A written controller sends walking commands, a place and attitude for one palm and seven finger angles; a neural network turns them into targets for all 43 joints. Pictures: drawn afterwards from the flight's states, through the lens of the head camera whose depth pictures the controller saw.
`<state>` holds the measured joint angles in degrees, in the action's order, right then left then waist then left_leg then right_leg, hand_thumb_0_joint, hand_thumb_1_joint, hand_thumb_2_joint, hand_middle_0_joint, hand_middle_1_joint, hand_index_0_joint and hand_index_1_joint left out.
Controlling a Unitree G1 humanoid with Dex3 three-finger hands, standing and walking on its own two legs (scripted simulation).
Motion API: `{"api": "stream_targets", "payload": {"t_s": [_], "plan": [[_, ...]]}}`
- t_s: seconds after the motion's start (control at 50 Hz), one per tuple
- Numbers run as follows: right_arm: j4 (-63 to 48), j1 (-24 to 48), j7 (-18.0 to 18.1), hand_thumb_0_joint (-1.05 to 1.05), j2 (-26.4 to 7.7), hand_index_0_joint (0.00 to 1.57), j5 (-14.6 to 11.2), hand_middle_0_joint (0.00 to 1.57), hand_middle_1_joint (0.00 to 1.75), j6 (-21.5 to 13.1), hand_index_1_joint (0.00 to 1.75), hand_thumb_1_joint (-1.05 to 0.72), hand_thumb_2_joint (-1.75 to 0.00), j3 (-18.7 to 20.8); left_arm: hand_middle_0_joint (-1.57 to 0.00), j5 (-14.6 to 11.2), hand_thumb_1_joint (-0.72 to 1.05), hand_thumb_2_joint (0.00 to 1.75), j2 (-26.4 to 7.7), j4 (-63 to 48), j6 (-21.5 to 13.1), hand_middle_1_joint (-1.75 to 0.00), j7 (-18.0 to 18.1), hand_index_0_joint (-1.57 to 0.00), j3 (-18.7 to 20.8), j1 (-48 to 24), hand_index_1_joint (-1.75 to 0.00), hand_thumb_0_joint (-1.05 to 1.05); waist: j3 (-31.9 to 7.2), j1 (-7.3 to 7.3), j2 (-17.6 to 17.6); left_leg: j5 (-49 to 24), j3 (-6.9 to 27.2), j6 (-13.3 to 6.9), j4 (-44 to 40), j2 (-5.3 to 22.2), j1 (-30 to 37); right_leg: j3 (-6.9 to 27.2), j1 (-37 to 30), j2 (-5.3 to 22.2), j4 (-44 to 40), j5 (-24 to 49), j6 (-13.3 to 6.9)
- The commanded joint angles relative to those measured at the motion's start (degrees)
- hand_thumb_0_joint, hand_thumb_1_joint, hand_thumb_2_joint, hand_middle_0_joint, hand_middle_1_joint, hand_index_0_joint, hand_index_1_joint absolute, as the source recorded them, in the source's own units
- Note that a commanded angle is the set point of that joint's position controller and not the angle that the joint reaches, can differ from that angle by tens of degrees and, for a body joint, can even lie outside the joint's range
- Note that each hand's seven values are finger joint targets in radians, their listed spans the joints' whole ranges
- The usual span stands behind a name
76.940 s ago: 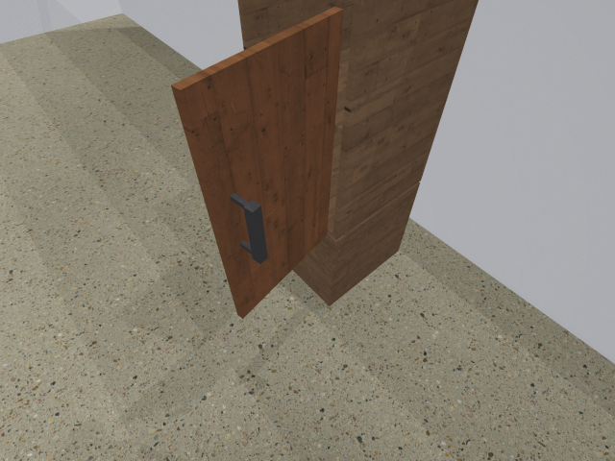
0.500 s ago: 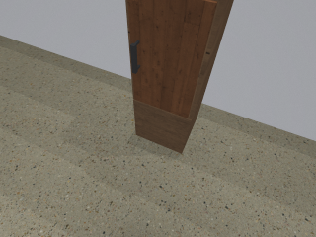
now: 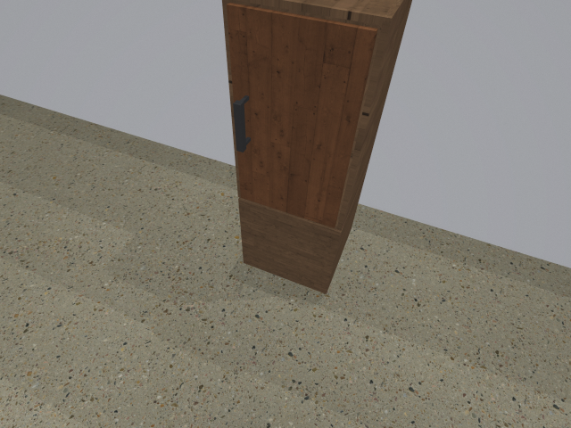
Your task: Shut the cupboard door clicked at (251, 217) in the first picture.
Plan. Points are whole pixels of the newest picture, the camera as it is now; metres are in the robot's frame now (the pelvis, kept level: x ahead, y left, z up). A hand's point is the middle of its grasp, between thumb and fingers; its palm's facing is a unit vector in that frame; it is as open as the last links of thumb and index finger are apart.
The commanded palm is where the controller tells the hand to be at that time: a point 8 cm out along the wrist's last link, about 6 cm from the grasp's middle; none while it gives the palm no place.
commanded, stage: let the arm hang, fingers relaxed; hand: left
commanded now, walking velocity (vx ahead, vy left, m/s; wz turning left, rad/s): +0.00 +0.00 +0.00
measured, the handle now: (243, 124) +0.86 +0.15 -0.03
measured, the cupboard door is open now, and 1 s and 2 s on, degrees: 0 0 0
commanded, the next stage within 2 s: look to check the result in 0.06 s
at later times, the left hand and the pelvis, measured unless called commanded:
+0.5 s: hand out of the picture -0.06 +0.15 -0.17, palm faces +0.03 -0.98 -0.18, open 7.4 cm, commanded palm none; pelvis +0.00 -0.01 +0.00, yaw +0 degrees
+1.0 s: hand out of the picture +0.01 +0.13 -0.18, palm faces +0.03 -0.99 -0.17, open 7.4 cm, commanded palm none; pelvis +0.03 -0.03 +0.00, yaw +0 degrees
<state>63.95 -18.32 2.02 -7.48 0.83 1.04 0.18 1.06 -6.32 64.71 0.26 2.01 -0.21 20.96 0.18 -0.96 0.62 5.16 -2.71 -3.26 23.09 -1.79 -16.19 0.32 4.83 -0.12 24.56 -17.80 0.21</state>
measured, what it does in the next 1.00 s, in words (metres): stands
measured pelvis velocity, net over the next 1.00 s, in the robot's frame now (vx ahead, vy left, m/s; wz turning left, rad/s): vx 0.03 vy -0.03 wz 0.00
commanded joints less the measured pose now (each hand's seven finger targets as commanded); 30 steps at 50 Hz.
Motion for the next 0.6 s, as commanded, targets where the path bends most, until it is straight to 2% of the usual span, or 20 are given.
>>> {"api": "stream_targets", "payload": {"t_s": [0.0,0.14,0.26,0.36,0.4,0.44,0.58], "plan": [[-1.6,-3.5,0.5,0.0,-6.2,0.2,0.2,0.2,0.3,-0.4,0.3,-0.9,-0.9,1.4,-0.2,-0.1,0.9,0.9,-5.5,0.6,-0.1,-0.3,0.2,-0.2,1.4,7.6,-0.3,0.0,6.9,0.76,-2.7,15.7,10.1,0.5,-8.4,7.2,2.8,3.2,10.7,3.1,-5.7,-2.0,-3.2],[-1.8,-3.8,0.5,0.0,-6.8,0.2,0.0,0.2,0.3,-0.3,0.3,-0.9,-0.9,1.5,-0.2,-0.2,0.9,0.9,-6.0,0.6,-0.4,-0.3,0.2,-0.2,1.4,7.9,-0.3,0.0,6.0,0.49,-1.5,13.5,9.8,0.6,-6.9,7.1,4.8,3.7,11.6,3.1,-6.6,-2.8,-3.5],[-1.5,-3.3,0.4,0.0,-6.7,0.2,0.0,0.2,0.3,-0.1,0.3,-0.9,-0.9,1.6,-0.2,-0.2,0.9,0.9,-6.1,1.0,-0.4,-0.3,0.2,-0.2,1.4,7.8,-0.3,0.0,7.0,0.41,-1.4,14.0,9.7,0.6,-6.9,7.2,4.7,3.7,12.7,3.3,-6.9,-3.9,-3.5],[-1.5,-3.0,0.3,0.0,-6.7,0.2,0.0,0.2,0.3,0.0,0.3,-0.9,-0.9,1.6,-0.2,-0.2,0.9,0.9,-6.5,1.0,-0.6,-0.3,0.2,-0.2,1.4,7.3,-0.3,0.0,7.2,0.08,-0.3,11.3,8.8,0.8,-5.1,6.7,5.9,4.4,14.0,3.7,-7.8,-4.9,-3.7],[-1.4,-2.9,0.4,0.0,-6.7,0.2,0.0,0.2,0.3,-0.2,0.3,-0.9,-0.9,1.5,-0.2,-0.3,0.9,0.9,-6.4,0.9,-0.7,-0.3,0.2,-0.2,1.3,7.1,-0.3,0.0,6.5,0.09,-0.9,10.0,8.5,0.7,-4.7,6.9,6.5,4.5,13.3,3.9,-7.8,-3.4,-3.8],[-1.5,-2.5,0.4,0.0,-7.2,0.2,-0.2,0.2,0.3,-0.2,0.3,-0.9,-0.9,1.5,-0.2,-0.3,0.9,0.9,-6.9,0.9,-0.8,-0.3,0.3,-0.2,1.3,7.0,-0.3,0.0,5.9,0.19,0.0,8.1,8.3,0.7,-4.0,7.0,7.4,4.7,12.9,3.8,-7.9,-2.2,-3.8],[-1.0,-2.0,0.4,0.0,-6.5,0.2,-0.1,0.2,0.3,-0.5,0.3,-0.9,-0.9,1.1,-0.2,-0.5,0.9,0.9,-6.6,1.0,-0.9,-0.3,0.3,-0.2,1.2,5.6,-0.3,0.0,7.0,0.16,-0.2,4.6,7.7,0.8,-3.0,6.8,7.3,4.6,11.8,4.3,-8.4,0.3,-3.7]]}}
